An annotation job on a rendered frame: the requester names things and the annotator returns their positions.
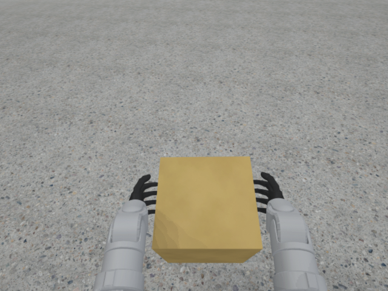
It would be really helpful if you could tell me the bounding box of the carton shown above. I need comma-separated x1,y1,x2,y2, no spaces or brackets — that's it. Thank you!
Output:
152,156,263,263

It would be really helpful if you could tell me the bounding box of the right robot forearm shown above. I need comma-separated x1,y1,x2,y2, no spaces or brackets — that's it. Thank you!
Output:
266,198,328,291

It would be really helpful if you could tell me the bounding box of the left robot forearm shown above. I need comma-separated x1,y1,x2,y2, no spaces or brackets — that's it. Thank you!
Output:
93,199,149,291

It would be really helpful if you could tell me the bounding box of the right robot hand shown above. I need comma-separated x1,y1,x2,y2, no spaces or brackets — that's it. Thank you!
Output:
253,172,284,213

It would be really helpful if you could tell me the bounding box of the left robot hand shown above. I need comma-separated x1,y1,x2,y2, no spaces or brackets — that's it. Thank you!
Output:
129,174,158,215

